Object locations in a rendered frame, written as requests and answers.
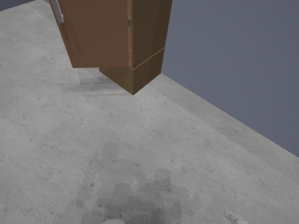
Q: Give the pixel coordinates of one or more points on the cupboard door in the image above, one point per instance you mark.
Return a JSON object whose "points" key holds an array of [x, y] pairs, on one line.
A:
{"points": [[95, 32]]}

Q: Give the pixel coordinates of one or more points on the handle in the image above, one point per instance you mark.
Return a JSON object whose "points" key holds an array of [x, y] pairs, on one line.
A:
{"points": [[57, 10]]}

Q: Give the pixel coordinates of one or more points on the robot right hand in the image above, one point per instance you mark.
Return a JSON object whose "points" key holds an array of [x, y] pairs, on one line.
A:
{"points": [[234, 218]]}

